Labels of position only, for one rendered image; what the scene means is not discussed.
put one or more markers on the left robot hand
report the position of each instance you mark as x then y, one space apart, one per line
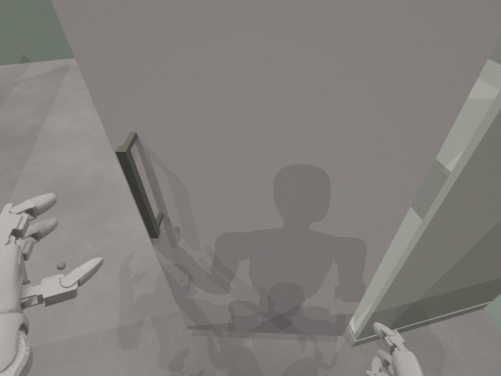
17 239

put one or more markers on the right robot hand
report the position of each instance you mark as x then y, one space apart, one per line
402 362

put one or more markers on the handle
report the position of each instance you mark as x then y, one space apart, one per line
131 173

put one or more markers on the fridge door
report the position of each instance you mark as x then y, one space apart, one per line
283 140

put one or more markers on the left robot forearm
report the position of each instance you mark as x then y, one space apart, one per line
16 356

